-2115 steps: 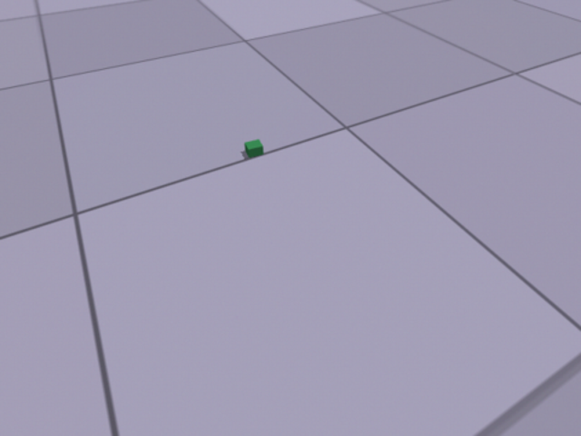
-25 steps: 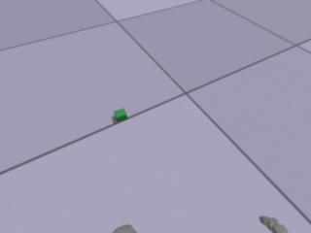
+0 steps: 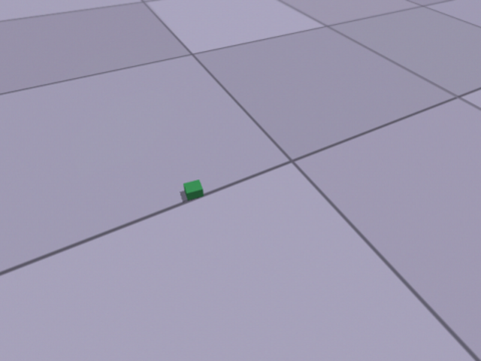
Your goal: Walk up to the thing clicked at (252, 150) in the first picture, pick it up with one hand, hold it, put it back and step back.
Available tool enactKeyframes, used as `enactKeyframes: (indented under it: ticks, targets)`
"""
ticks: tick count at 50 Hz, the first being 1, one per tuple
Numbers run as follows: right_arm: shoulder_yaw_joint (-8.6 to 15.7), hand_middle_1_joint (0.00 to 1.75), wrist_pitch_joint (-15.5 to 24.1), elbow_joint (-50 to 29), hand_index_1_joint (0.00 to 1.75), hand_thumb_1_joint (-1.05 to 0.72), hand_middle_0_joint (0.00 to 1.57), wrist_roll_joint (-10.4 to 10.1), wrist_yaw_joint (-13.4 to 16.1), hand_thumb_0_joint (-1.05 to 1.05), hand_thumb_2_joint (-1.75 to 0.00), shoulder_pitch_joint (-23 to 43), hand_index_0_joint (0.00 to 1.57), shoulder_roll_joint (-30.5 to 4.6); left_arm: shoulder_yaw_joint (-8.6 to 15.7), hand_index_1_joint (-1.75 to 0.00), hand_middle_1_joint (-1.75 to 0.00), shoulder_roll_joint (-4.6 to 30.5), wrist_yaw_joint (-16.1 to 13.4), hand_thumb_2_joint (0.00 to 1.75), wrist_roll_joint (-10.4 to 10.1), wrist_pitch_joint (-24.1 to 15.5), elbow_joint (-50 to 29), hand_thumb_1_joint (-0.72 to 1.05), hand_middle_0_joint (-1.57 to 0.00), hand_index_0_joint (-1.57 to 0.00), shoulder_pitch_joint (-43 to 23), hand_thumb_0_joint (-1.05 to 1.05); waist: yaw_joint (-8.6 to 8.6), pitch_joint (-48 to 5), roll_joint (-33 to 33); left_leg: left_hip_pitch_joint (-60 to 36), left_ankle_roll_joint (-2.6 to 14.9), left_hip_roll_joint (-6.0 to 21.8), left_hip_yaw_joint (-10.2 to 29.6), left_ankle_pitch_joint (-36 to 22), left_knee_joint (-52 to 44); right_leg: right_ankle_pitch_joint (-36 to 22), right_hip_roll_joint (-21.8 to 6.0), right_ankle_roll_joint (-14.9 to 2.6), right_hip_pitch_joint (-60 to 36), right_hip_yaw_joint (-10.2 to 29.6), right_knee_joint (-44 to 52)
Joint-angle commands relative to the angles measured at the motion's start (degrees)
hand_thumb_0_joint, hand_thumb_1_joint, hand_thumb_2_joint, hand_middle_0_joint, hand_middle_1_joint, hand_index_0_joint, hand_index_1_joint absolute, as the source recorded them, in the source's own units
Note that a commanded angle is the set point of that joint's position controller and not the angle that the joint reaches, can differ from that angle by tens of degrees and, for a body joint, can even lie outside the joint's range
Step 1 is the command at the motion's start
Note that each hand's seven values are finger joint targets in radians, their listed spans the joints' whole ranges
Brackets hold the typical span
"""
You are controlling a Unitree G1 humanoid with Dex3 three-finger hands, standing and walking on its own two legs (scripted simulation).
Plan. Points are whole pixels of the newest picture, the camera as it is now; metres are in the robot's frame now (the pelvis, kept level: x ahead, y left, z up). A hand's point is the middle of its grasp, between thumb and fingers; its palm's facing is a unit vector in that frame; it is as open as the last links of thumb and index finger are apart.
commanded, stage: step back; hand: left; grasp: from above
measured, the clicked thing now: (193, 189) +1.08 +0.24 -0.74
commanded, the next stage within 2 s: stand in 0.60 s
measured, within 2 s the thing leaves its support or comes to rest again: neither
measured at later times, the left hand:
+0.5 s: hand out of the picture +0.15 +0.27 -0.15, palm faces +0.04 -0.94 -0.34, open 7.4 cm
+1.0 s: hand out of the picture +0.11 +0.25 -0.14, palm faces +0.01 -0.94 -0.33, open 7.4 cm
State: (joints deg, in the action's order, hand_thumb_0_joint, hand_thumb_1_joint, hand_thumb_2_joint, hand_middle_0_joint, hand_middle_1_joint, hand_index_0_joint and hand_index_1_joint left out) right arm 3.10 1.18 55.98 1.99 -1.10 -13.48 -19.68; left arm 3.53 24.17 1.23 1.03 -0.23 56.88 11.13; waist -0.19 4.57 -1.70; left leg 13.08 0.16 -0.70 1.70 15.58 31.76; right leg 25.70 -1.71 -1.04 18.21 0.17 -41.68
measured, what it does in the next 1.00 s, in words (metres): steps on the spot: right foot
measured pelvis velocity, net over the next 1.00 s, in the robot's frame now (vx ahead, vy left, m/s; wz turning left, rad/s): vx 0.03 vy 0.00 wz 0.02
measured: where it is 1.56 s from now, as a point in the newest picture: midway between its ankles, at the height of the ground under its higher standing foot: outside the picture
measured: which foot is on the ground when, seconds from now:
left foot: down 0.00-1.00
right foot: up 0.00-0.02, down 0.04-1.00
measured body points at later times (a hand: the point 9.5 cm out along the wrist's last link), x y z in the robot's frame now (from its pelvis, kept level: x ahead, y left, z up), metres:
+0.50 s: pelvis +0.05 +0.01 +0.01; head +0.07 +0.03 +0.45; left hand +0.14 +0.32 -0.13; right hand +0.14 -0.28 -0.12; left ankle +0.04 +0.13 -0.73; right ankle +0.04 -0.13 -0.73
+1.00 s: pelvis +0.03 +0.00 +0.02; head +0.04 +0.00 +0.47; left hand +0.11 +0.30 -0.12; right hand +0.14 -0.29 -0.11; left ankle +0.04 +0.13 -0.73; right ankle +0.04 -0.13 -0.73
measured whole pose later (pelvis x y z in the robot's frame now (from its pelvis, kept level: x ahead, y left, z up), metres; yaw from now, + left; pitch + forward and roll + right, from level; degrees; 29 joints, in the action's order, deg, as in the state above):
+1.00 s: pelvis +0.03 +0.00 +0.02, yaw +1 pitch -4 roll +0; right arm 0.8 0.4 64.6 0.2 -0.6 -3.4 -19.4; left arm -0.1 19.9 0.6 0.4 -1.0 65.6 4.8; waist 0.5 4.0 -0.4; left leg 4.9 -0.5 0.0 0.9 9.4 18.0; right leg 9.4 -2.2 1.3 5.2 -1.8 -18.3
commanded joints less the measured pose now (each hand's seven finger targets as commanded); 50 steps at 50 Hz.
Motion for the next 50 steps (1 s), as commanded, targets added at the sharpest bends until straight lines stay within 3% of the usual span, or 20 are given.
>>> enactKeyframes:
  ticks: [1,2,3,4,5,7,9,11,12,13,14,15,17,19,21,27,29,30,36,50]
  targets:
    - [1.9,0.3,0.1,-5.0,0.3,-0.9,0.2,-1.1,1.1,0.0,-0.9,7.3,0.2,-12.2,2.7,-0.3,-0.3,8.1,-1.5,0.9,0.4,-2.3,-0.9,0.9,-0.2,-0.2,2.7,0.0,4.17,-4.2,7.0,11.9,4.29,7.6,8.0,2.8,-3.6,-12.1,2.2,-0.26,-16.6,-1.9,17.1]
    - [0.8,0.3,0.0,-5.4,0.3,-0.9,0.2,-1.4,1.3,0.0,-0.9,6.3,0.2,-9.3,3.5,-0.3,-0.3,10.8,-2.0,0.9,1.0,-2.6,-0.9,0.9,-0.2,-0.2,3.1,0.0,4.52,-3.8,-0.6,17.5,1.98,3.4,6.3,6.1,3.3,-7.9,-3.8,-1.43,-19.2,8.6,20.8]
    - [0.7,0.3,-0.4,-5.4,0.3,-0.9,0.2,-1.2,1.6,0.0,-0.9,6.0,0.2,-8.1,4.1,-0.3,-0.3,15.8,-2.2,0.9,1.3,-2.9,-1.7,0.9,-0.2,-0.2,2.0,0.0,4.23,-2.7,-8.7,18.7,0.39,-2.3,4.2,14.1,11.5,8.9,-16.0,-6.52,-11.7,26.4,29.8]
    - [2.1,0.3,-0.7,-3.2,0.3,-0.9,0.2,-0.9,2.0,0.0,-0.9,4.0,0.2,-12.2,4.3,-0.3,-0.3,17.1,-1.9,0.9,1.5,-3.0,-3.3,0.9,-0.2,-0.2,-4.3,0.0,2.27,0.2,-6.2,12.0,-0.42,0.6,4.4,17.3,17.3,16.3,-21.7,-11.84,-1.0,29.5,30.6]
    - [2.4,0.3,-0.5,-1.9,0.3,-0.9,0.2,-0.9,1.8,0.0,-0.9,1.2,0.2,-13.5,3.9,-0.3,-0.3,15.1,-1.9,0.9,1.1,-3.0,-4.7,0.9,-0.2,-0.2,-7.5,0.0,0.5,0.9,-3.6,10.5,-0.48,2.2,4.7,14.9,17.6,12.8,-20.2,-12.47,-0.4,26.3,28.4]
    - [2.0,0.3,-0.3,-0.4,0.3,-0.9,0.2,-1.0,1.4,0.0,-0.9,1.0,0.2,-12.2,3.1,-0.3,-0.3,12.5,-2.0,0.9,0.9,-3.1,-4.3,0.9,-0.2,-0.2,-7.4,0.0,1.09,0.7,-3.7,9.6,0.21,1.6,4.3,11.9,14.1,6.9,-14.7,-9.08,-1.0,18.3,26.3]
    - [1.7,0.3,0.3,0.8,0.3,-0.9,0.2,-0.7,1.1,0.0,-0.9,-0.5,0.2,-11.4,3.0,-0.3,-0.3,12.6,-1.7,0.9,0.9,-2.7,-3.9,0.9,-0.2,-0.2,-9.0,0.0,0.36,-1.8,-7.3,4.7,0.05,2.2,0.7,9.1,6.1,-0.7,-12.8,-7.87,-1.1,12.7,23.1]
    - [1.8,0.3,0.8,2.0,0.3,-0.9,0.2,-0.3,1.3,0.0,-0.9,-1.0,0.2,-10.6,2.2,-0.3,-0.3,11.4,-1.4,0.9,0.5,-2.1,-3.5,0.9,-0.2,-0.2,-9.4,0.0,-0.7,-3.4,-5.7,-2.1,0.16,0.4,-1.1,1.9,-4.9,-10.9,-10.0,-5.44,-0.5,7.7,17.6]
    - [2.0,0.3,1.1,1.8,0.3,-0.9,0.2,0.1,1.6,0.0,-0.9,0.5,0.2,-11.0,1.4,-0.3,-0.3,9.6,-1.3,0.9,0.3,-2.0,-3.5,0.9,-0.2,-0.2,-8.6,0.0,-0.6,-4.2,-3.7,-5.4,0.7,2.5,1.8,-3.1,-9.0,-17.9,-8.8,-3.92,-0.1,5.7,14.3]
    - [2.2,0.3,1.5,1.3,0.3,-0.9,0.2,0.4,1.9,0.0,-0.9,2.2,0.2,-13.4,0.6,-0.3,-0.3,7.3,-1.2,0.9,-0.5,-1.9,-3.5,0.9,-0.2,-0.2,-8.4,0.0,0.41,-5.4,3.5,-3.9,2.36,9.4,11.8,-9.0,-11.7,-19.6,-4.8,-1.0,-0.7,2.4,10.1]
    - [2.0,0.3,1.6,0.7,0.3,-0.9,0.2,-0.2,1.7,0.0,-0.9,6.9,0.2,-15.5,1.0,-0.3,-0.3,7.8,-1.3,0.9,-1.4,-1.6,-2.2,0.9,-0.2,-0.2,-8.3,0.0,2.52,-4.3,5.8,2.7,5.34,12.1,14.6,-6.6,-11.2,-8.6,-1.0,0.28,-4.9,0.2,10.5]
    - [1.8,0.3,1.5,1.0,0.3,-0.9,0.2,-0.4,1.5,0.0,-0.9,8.3,0.2,-15.2,1.1,-0.3,-0.3,8.4,-1.6,0.9,-1.1,-1.7,-1.5,0.9,-0.2,-0.2,-8.6,0.0,2.47,-4.2,5.3,4.0,5.68,12.3,13.4,-8.0,-10.7,-7.8,-1.5,-0.05,-8.5,0.7,12.9]
    - [1.0,0.3,1.5,1.9,0.3,-0.9,0.2,-0.7,1.6,0.0,-0.9,8.1,0.2,-13.2,0.9,-0.3,-0.3,8.6,-1.7,0.9,-0.9,-2.3,-1.0,0.9,-0.2,-0.2,-9.6,0.0,1.92,-6.6,5.2,1.4,2.73,8.6,8.1,-19.5,-8.4,-19.0,-3.5,-0.73,-12.3,1.9,14.9]
    - [1.2,0.3,1.4,2.4,0.3,-0.9,0.2,-1.1,2.0,0.0,-0.9,7.5,0.2,-13.2,1.0,-0.3,-0.3,9.5,-1.9,0.9,-1.0,-2.5,-0.4,0.9,-0.2,-0.2,-8.2,0.0,1.4,-9.5,6.5,-2.4,1.58,6.8,4.7,-28.2,-5.2,-29.1,-4.9,-1.17,-14.1,1.6,14.4]
    - [1.3,0.3,1.1,3.0,0.3,-0.9,0.2,-1.3,2.2,0.0,-0.9,7.1,0.2,-12.7,0.9,-0.3,-0.3,9.4,-2.1,0.9,-1.0,-2.2,-0.2,0.9,-0.2,-0.2,-9.0,0.0,0.9,-11.5,5.9,-5.0,1.5,6.9,3.8,-31.9,-4.9,-31.0,-5.1,-1.35,-14.3,0.8,13.8]
    - [1.3,0.3,0.5,3.1,0.3,-0.9,0.2,-1.4,2.3,0.0,-0.9,10.1,0.2,-11.9,0.4,-0.3,-0.3,8.4,-2.2,0.9,-0.7,-1.7,0.9,0.9,-0.2,-0.2,-10.6,0.0,0.95,-10.3,3.7,-5.0,2.01,7.3,4.2,-26.2,-7.2,-27.5,-5.2,-0.85,-14.0,0.5,15.5]
    - [1.3,0.3,0.3,3.0,0.3,-0.9,0.2,-1.3,2.2,0.0,-0.9,12.4,0.2,-11.6,0.3,-0.3,-0.3,8.4,-2.2,0.9,-0.5,-1.6,1.6,0.9,-0.2,-0.2,-10.3,0.0,1.36,-8.7,3.3,-3.5,1.94,7.2,4.5,-20.2,-8.7,-25.5,-5.3,-0.56,-13.7,0.7,17.1]
    - [0.6,0.3,0.6,3.0,0.3,-0.9,0.2,-1.5,2.0,0.0,-0.9,12.0,0.2,-12.0,-0.8,-0.3,-0.3,6.2,-1.9,0.9,-0.9,-1.4,2.9,0.9,-0.2,-0.2,-9.7,0.0,0.85,-8.0,2.8,-4.9,1.95,7.9,5.8,-21.5,-11.1,-27.2,-5.4,-0.02,-14.0,2.1,19.1]
    - [0.4,0.3,0.9,3.8,0.3,-0.9,0.2,-1.6,1.5,0.0,-0.9,12.7,0.2,-12.0,-1.0,-0.3,-0.3,7.4,-1.9,0.9,-0.7,-2.0,3.7,0.9,-0.2,-0.2,-10.4,0.0,0.3,-8.8,2.2,-9.0,1.06,8.1,4.4,-25.0,-12.7,-31.0,-6.2,0.46,-15.8,2.2,22.3]
    - [-0.4,0.3,0.9,5.4,0.3,-0.9,0.2,-1.5,1.1,0.0,-0.9,13.2,0.2,-11.6,-1.4,-0.3,-0.3,7.7,-1.5,0.9,-0.4,-2.1,5.4,0.9,-0.2,-0.2,-9.0,0.0,0.48,-4.8,2.7,-6.3,0.3,7.4,4.3,-8.3,-17.9,-17.6,-6.1,0.55,-12.9,3.1,26.9]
